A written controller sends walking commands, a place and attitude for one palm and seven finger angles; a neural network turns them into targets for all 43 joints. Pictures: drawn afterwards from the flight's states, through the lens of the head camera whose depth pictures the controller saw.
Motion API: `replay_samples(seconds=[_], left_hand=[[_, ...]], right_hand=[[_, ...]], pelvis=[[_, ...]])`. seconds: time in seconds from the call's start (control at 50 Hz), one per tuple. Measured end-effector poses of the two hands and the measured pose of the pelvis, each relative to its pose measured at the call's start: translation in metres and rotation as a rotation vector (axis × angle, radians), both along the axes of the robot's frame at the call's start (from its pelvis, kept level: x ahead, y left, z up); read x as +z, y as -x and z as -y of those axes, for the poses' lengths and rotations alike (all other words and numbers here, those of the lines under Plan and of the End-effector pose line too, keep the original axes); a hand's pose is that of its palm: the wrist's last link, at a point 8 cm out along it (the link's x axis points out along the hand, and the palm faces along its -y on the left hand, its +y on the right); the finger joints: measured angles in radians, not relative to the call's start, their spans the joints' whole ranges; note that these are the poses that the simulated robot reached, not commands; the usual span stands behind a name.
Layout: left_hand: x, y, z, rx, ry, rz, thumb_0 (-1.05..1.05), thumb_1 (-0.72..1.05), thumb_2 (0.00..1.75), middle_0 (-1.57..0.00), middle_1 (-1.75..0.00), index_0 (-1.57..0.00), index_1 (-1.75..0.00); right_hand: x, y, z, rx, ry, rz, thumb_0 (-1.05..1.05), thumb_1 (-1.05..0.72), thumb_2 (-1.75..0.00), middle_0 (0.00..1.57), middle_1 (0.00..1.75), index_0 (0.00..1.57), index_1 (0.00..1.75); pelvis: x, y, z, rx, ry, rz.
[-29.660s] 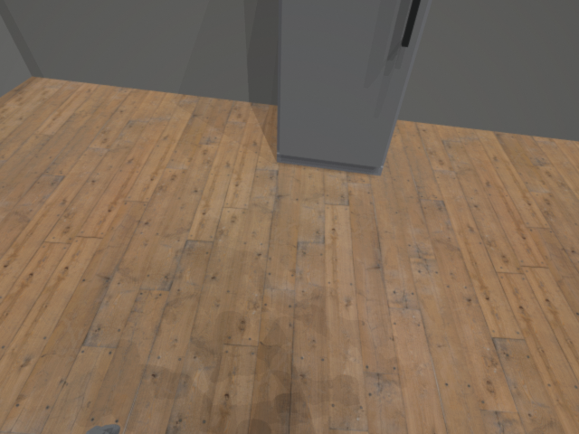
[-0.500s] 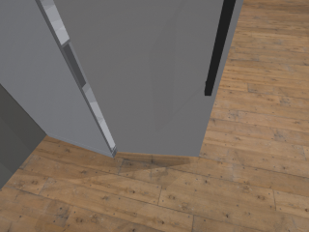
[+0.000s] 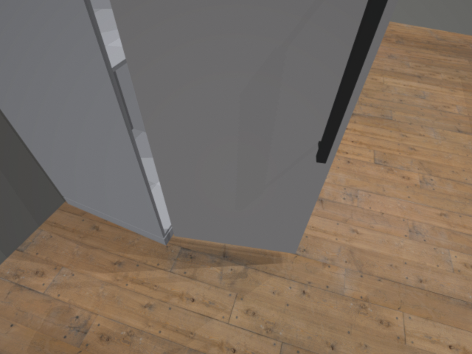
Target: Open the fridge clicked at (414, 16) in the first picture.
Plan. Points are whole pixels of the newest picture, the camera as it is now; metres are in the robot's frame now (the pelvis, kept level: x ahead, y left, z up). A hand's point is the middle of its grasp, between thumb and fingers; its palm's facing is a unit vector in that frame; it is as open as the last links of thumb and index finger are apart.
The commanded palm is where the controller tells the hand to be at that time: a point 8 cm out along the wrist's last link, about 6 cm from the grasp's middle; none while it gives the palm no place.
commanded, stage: let the arm hang, fingers relaxed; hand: right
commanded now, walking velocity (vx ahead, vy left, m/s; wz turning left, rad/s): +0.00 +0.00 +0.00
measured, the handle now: (351, 63) +0.61 -0.18 +0.20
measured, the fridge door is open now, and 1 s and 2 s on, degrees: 75 75 75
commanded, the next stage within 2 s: look to check the result in 0.18 s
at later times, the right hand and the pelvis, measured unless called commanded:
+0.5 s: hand out of the picture +0.03 -0.16 -0.17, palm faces +0.01 +0.98 -0.20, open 7.4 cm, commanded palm none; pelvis +0.02 +0.01 +0.00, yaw +0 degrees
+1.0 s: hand out of the picture +0.06 -0.17 -0.17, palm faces +0.00 +0.98 -0.22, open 7.4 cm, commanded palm none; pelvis +0.04 +0.01 +0.00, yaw +0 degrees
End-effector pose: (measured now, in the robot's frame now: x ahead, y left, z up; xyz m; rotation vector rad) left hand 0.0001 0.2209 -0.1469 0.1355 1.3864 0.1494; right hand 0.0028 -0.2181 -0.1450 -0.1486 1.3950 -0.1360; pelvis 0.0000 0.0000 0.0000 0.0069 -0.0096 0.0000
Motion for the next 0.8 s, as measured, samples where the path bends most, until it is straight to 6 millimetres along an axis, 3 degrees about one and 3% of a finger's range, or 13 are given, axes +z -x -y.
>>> replay_samples(seconds=[0.38, 0.8], left_hand=[[0.0, -0.014, -0.007, 0.005, 0.001, -0.032, 0.01, 0.91, 0.9, -0.19, -0.3, -0.2, -0.3], [0.005, -0.051, -0.021, -0.016, -0.03, 0.022, 0.01, 0.91, 0.9, -0.19, -0.3, -0.2, -0.3]], right_hand=[[0.001, -0.018, -0.007, -0.001, 0.008, -0.02, 0.01, -0.91, -0.9, 0.2, 0.3, 0.2, 0.3], [0.003, -0.046, -0.001, 0.005, 0.022, 0.018, 0.01, -0.91, -0.9, 0.2, 0.3, 0.2, 0.3]], pelvis=[[0.002, -0.017, -0.008, 0.004, 0.001, 0.002], [0.003, -0.032, -0.012, 0.005, 0.003, 0.007]])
